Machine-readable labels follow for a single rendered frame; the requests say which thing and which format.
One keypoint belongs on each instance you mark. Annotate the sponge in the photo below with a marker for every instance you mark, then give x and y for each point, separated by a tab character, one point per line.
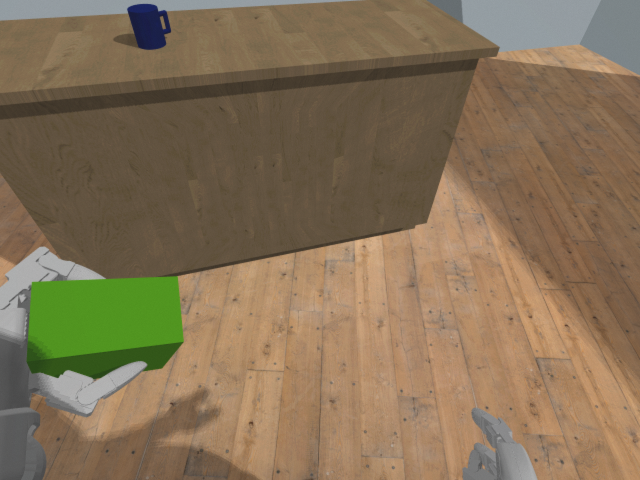
93	327

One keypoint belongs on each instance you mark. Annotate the robot right hand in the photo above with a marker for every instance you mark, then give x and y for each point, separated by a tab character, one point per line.
510	462

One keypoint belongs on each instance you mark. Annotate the robot left forearm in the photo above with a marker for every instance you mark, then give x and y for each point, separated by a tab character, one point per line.
21	456

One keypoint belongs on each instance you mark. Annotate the table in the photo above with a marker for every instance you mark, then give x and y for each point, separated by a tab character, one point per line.
254	132

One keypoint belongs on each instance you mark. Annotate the robot left hand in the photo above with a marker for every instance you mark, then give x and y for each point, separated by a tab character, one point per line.
71	392

